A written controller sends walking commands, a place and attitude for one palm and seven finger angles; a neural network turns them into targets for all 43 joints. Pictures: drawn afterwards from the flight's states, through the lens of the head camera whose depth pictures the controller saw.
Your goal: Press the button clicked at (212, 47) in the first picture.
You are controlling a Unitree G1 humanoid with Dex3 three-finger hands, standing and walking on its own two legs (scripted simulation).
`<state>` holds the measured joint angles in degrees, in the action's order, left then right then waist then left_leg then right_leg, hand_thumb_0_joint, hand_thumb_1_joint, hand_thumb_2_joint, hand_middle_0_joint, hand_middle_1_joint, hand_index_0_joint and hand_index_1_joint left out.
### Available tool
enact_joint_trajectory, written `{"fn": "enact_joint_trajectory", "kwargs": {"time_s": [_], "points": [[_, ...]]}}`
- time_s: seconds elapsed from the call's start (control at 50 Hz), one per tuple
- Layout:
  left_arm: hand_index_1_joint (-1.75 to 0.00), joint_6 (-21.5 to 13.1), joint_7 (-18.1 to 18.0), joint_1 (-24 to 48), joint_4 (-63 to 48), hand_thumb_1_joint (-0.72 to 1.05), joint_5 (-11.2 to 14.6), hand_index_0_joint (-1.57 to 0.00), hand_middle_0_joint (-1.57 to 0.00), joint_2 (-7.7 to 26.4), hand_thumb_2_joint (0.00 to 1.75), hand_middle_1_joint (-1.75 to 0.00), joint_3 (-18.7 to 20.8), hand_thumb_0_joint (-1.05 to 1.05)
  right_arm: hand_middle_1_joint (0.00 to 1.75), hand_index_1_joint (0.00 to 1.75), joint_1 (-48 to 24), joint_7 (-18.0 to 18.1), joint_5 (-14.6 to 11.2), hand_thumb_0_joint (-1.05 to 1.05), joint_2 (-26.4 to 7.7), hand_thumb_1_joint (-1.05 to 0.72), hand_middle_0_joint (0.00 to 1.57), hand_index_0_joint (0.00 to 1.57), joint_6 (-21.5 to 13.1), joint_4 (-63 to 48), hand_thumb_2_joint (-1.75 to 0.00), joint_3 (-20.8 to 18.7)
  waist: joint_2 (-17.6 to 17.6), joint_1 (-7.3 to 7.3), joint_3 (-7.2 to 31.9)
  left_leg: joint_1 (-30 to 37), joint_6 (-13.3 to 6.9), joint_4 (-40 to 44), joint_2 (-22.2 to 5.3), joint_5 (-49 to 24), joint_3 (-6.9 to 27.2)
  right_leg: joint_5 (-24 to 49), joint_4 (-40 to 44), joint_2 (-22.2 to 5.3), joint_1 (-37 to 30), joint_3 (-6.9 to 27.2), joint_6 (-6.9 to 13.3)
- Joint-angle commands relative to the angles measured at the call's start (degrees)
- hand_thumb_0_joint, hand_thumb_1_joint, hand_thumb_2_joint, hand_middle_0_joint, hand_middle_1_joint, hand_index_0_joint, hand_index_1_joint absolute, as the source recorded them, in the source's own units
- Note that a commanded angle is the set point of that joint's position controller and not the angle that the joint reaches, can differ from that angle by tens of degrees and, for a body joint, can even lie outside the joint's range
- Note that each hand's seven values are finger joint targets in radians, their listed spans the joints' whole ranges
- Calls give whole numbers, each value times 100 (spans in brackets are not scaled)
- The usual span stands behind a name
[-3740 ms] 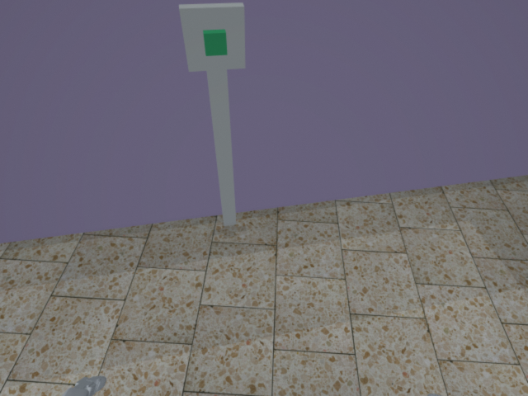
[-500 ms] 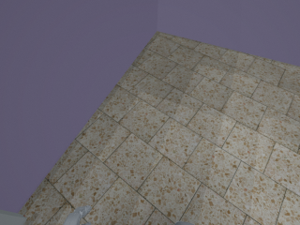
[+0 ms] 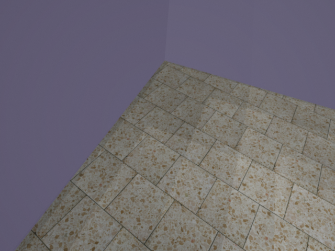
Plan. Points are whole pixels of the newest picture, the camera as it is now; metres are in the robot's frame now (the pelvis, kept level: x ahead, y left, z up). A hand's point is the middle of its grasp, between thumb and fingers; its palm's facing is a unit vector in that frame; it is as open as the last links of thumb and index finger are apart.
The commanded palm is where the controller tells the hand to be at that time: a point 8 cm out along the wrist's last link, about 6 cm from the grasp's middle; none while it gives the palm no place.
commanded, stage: turn to face it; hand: left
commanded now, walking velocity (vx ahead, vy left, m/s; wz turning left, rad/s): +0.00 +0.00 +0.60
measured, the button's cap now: out of the picture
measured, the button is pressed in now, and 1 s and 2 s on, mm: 0 0 0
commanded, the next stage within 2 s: none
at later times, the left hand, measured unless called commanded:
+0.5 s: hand out of the picture +0.00 +0.16 -0.13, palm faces +0.31 -0.90 -0.31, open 7.4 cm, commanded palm none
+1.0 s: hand out of the picture -0.18 +0.18 -0.17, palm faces +0.61 -0.74 -0.26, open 7.4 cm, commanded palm none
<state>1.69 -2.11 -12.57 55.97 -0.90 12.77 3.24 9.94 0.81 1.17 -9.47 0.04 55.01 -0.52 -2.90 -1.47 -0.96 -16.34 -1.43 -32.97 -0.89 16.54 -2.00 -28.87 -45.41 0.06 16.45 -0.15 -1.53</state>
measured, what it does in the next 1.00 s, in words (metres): steps on the spot, turning left: right foot, then left foot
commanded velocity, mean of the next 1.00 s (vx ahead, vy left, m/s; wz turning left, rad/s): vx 0.00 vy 0.00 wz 0.60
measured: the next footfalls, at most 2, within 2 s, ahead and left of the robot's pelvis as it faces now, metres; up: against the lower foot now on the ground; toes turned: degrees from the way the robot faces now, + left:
right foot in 0.36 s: +0.02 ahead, -0.14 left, +0.00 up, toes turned +11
left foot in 0.84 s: -0.10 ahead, +0.08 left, +0.00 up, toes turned +37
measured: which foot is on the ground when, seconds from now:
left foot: down 0.00-0.36, up 0.38-0.82, down 0.84-1.00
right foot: up 0.00-0.34, down 0.36-0.84, up 0.86-1.00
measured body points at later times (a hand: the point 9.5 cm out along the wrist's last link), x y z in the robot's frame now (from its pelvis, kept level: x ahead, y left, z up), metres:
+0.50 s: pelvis -0.04 -0.06 +0.01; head -0.01 -0.09 +0.46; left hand -0.01 +0.21 -0.11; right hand +0.06 -0.31 -0.16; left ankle -0.06 +0.08 -0.65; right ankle -0.02 -0.15 -0.73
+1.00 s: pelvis -0.07 -0.03 +0.00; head -0.06 +0.02 +0.45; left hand -0.21 +0.22 -0.15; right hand +0.18 -0.16 -0.12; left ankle -0.13 +0.05 -0.73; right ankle -0.01 -0.16 -0.65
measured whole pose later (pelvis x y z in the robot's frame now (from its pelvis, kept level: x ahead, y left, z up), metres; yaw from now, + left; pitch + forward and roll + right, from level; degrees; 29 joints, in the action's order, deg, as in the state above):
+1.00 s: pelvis -0.07 -0.03 +0.00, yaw +35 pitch +0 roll -1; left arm 4.3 -0.7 -13.7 54.6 -1.1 15.9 4.9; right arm 6.6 -0.3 1.0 -13.0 1.2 50.7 -2.6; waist -2.5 -1.8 -4.5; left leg -14.8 -2.1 -31.3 0.1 16.8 -2.4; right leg -25.5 -64.4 -6.6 27.8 -4.2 -5.1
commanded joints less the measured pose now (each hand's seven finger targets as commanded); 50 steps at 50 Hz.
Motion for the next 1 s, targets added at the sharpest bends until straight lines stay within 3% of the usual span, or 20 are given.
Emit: {"fn": "enact_joint_trajectory", "kwargs": {"time_s": [0.0, 0.04, 0.18, 0.28, 0.3, 0.32, 0.34, 0.36, 0.4, 0.46, 0.52, 0.68, 0.74, 0.78, 0.8, 0.82, 0.84, 0.86, 0.92, 0.98], "points": [[-30, -61, 62, 57, -382, 90, -7, -20, -20, 452, 90, -30, 135, 0, 30, 30, 344, 97, 17, 0, -1134, -90, 20, 20, -13, -223, -90, -280, 1426, 170, -75, 587, -894, 1425, -1481, -3555, 1789, -9, -1336, -265, 973, 104, -110], [-30, -63, 96, 166, -432, 90, 14, -20, -20, 395, 90, -30, 134, 0, 30, 30, 434, 83, 11, 0, -1218, -90, 20, 20, 6, -236, -90, -341, 1094, 197, 135, 786, -863, 1382, -1326, -3309, 1708, 168, -1297, -242, 1035, 43, -158], [-30, -36, 82, 513, -703, 90, 53, -20, -20, 227, 90, -30, 173, 0, 30, 30, 698, 24, 38, 0, -1344, -90, 20, 20, 81, -296, -90, -546, 1160, 400, 495, 764, -889, 1394, -1169, -2329, 2223, 243, -483, -131, 811, 42, -199], [-30, -71, 53, -64, -640, 90, 104, -20, -20, 318, 90, -30, 216, 0, 30, 30, 358, -33, 28, 0, -1395, -90, 20, 20, 167, -482, -90, -647, 1286, 125, 668, -103, -590, 1150, -758, -1593, 2415, 1029, 1403, 77, -617, -90, -101], [-30, -95, 34, -332, -575, 90, 93, -20, -20, 454, 90, -30, 264, 0, 30, 30, 264, -53, -4, 0, -1317, -90, 20, 20, 191, -530, -90, -651, 1080, -25, 700, -675, -338, 944, -522, -918, 2257, 1467, 2234, -80, -1364, -63, -50], [-30, -143, -9, -518, -579, 90, 8, -20, -20, 921, 90, -30, 352, 0, 30, 30, 335, -87, -53, 0, -964, -90, 20, 20, 216, -593, -90, -618, -142, -118, 750, -1678, 75, -90, 47, 331, 1583, 917, 3065, -1206, -2158, 939, 268], [-30, -152, -23, -321, -704, 90, -63, -20, -20, 1426, 90, -30, 400, 0, 30, 30, 358, -70, -16, 0, -711, -90, 20, 20, 211, -723, -90, -583, -1582, -122, 472, -2453, 469, -1708, 659, 1537, 516, 886, 3401, -2716, -1759, 2443, 833], [-30, -108, -41, -16, -830, 90, 3, -20, -20, 1288, 90, -30, 316, 0, 30, 30, 232, -79, 55, 0, -1050, -90, 20, 20, 230, -692, -90, -655, -986, -41, 274, -2024, 364, -2696, 252, 1544, 743, 910, 3369, -2830, -679, 2070, 994], [-30, -159, -24, 724, -958, 90, 8, -20, -20, 854, 90, -30, 242, 0, 30, 30, 478, -160, 69, 0, -929, -90, 20, 20, 363, -405, -90, -665, -809, 373, -245, -1783, 421, -3554, 38, 748, 602, 893, 3375, -2034, 77, 1084, 728], [-30, -225, 5, 579, -931, 90, 3, -20, -20, 613, 90, -30, 131, 0, 30, 30, 656, -226, 39, 0, -824, -90, 20, 20, 365, -267, -90, -618, -642, 431, -381, -1869, 560, -3852, -53, 187, 272, 2290, 2921, -1606, -254, 50, 612], [-30, -239, -7, -20, -779, 90, 2, -20, -20, 694, 90, -30, 135, 0, 30, 30, 282, -223, 31, 0, -870, -90, 20, 20, 377, -374, -90, -588, -708, 154, -232, -1972, 657, -3588, -133, 249, 171, 2745, 2791, -1756, -843, -6, 724], [-30, -177, 11, -438, -633, 90, -95, -20, -20, 1072, 90, -30, 241, 0, 30, 30, -535, -242, -31, 0, -781, -90, 20, 20, 297, -686, -90, -442, -864, -152, 29, -1149, 583, -1598, -171, 949, -305, 3851, 2320, -2181, -1206, -275, 937], [-30, -146, 34, -387, -593, 90, -96, -20, -20, 1162, 90, -30, 286, 0, 30, 30, -382, -226, -61, 0, -801, -90, 20, 20, 216, -724, -90, -415, -936, -92, 319, -546, 460, -585, -77, 792, -494, 4258, 1858, -2206, -1310, -494, 789], [-30, -109, 64, -313, -586, 90, -30, -20, -20, 1157, 90, -30, 310, 0, 30, 30, 24, -213, -37, 0, -972, -90, 20, 20, 162, -654, -90, -458, -628, 173, 577, 392, 364, 622, -49, -313, -531, 3943, 1119, -2028, -956, -944, 396], [-30, -85, 90, -331, -660, 90, 17, -20, -20, 999, 90, -30, 287, 0, 30, 30, 378, -193, -15, 0, -1402, -90, 20, 20, 108, -580, -90, -562, 300, 387, 878, 1527, 121, 1058, -583, -1332, 187, 3024, 119, -1747, -7, -1112, 76], [-30, -76, 144, -107, -946, 90, 47, -20, -20, 596, 90, -30, 192, 0, 30, 30, 722, -151, -8, 0, -2075, -90, 20, 20, 68, -566, -90, -740, 2166, 635, 881, 2294, -655, 1165, -2199, -3754, 2284, -567, -1183, -886, 1793, -1147, -414], [-30, -2, 103, 294, -1092, 90, -20, -20, -20, 684, 90, -30, 146, 0, 30, 30, 1028, -130, -63, 0, -2183, -90, 20, 20, 123, -407, -90, -740, 1630, 718, 888, 2081, -1024, 1058, -2468, -4302, 2101, -879, -1818, -842, 1910, -517, -359], [-30, 28, 106, 340, -1054, 90, -37, -20, -20, 649, 90, -30, 172, 0, 30, 30, 857, -83, -26, 0, -1999, -90, 20, 20, 104, -412, -90, -694, 1379, 627, 703, 1762, -1076, 1112, -2281, -3901, 1832, -595, -2088, -915, 1971, -314, -329], [-30, 22, 155, 214, -812, 90, -13, -20, -20, 711, 90, -30, 240, 0, 30, 30, -33, -11, -5, 0, -1565, -90, 20, 20, 61, -659, -90, -549, 1435, 297, 275, 1064, -740, 1159, -1437, -3274, 1277, 400, -2257, -809, 1790, -69, -379], [-30, 23, 176, 33, -726, 90, -7, -20, -20, 680, 90, -30, 235, 0, 30, 30, -96, -11, -16, 0, -1540, -90, 20, 20, 29, -712, -90, -540, 1060, 213, 372, 1048, -693, 1207, -1218, -3098, 1182, 662, -1958, -673, 1576, -95, -452]]}}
